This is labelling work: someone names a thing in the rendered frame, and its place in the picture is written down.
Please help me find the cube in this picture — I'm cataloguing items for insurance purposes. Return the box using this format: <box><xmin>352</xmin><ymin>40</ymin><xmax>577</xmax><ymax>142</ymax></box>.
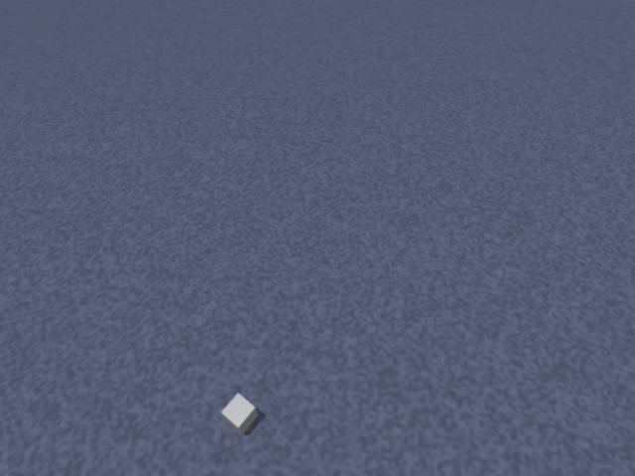
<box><xmin>221</xmin><ymin>393</ymin><xmax>258</xmax><ymax>434</ymax></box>

